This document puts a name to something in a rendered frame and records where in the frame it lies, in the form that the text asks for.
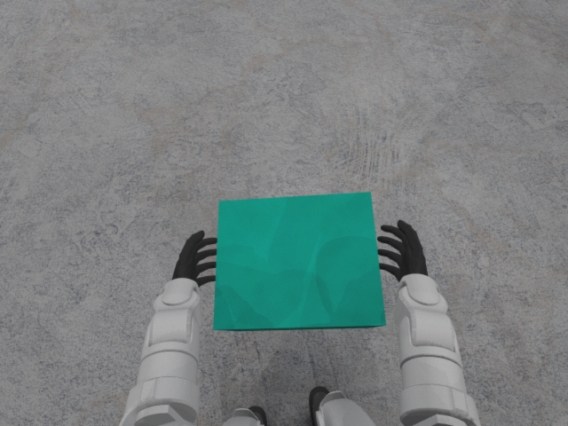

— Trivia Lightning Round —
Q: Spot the robot right thigh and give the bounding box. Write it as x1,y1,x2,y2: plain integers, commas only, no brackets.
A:
316,398,376,426

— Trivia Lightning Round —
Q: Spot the robot right foot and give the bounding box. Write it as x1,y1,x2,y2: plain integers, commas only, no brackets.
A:
309,386,329,426

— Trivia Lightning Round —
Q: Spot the robot right hand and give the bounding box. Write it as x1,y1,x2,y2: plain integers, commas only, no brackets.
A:
377,220,428,282

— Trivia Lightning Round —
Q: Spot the right robot forearm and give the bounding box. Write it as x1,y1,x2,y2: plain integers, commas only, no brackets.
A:
393,273,481,426

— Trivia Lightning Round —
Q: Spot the left robot forearm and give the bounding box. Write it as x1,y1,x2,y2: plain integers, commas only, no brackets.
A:
119,278,202,426

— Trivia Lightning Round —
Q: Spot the robot left hand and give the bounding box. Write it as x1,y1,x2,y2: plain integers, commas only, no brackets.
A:
172,231,217,287

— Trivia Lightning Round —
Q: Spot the carton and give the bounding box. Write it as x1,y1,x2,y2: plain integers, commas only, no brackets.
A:
213,192,386,331

